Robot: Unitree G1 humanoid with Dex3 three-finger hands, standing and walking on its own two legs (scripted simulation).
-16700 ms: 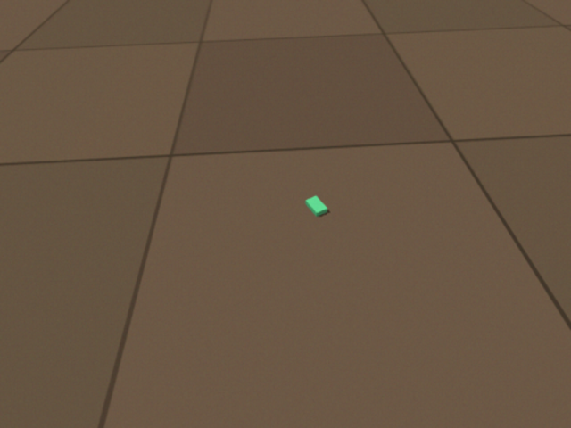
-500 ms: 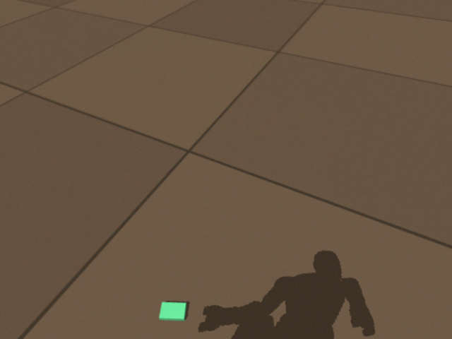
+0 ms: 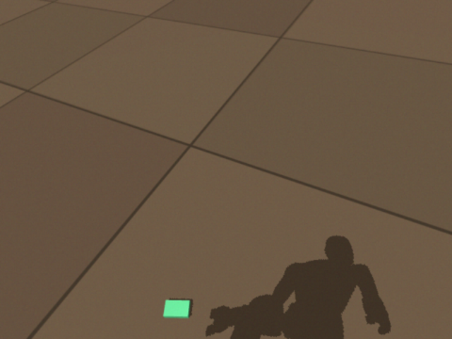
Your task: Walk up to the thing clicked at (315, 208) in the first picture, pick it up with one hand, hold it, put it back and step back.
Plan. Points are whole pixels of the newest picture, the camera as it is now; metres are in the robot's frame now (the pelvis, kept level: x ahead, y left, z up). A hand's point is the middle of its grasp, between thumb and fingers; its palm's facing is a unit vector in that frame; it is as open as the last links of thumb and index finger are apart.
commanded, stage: walk up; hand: left
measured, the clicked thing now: (177, 309) +0.39 +0.29 -0.76
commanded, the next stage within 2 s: none
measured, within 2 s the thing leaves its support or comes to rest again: neither
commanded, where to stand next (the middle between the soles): +0.04 +0.02 m, yaw +3 degrees
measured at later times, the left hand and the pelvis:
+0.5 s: hand out of the picture +0.06 +0.29 -0.17, palm faces +0.02 -0.91 -0.41, open 7.4 cm; pelvis -0.04 +0.02 -0.03, yaw +0 degrees
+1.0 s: hand out of the picture -0.11 +0.33 -0.15, palm faces +0.11 -0.92 -0.38, open 7.4 cm; pelvis -0.11 +0.04 -0.01, yaw +7 degrees
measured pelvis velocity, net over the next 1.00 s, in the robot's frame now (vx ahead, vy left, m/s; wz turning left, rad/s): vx -0.11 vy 0.04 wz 0.12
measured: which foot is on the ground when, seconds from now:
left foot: up 0.00-0.18, down 0.20-0.58, up 0.60-0.92, down 0.94-1.00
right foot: down 0.00-0.24, up 0.26-0.52, down 0.54-0.96, up 0.98-1.00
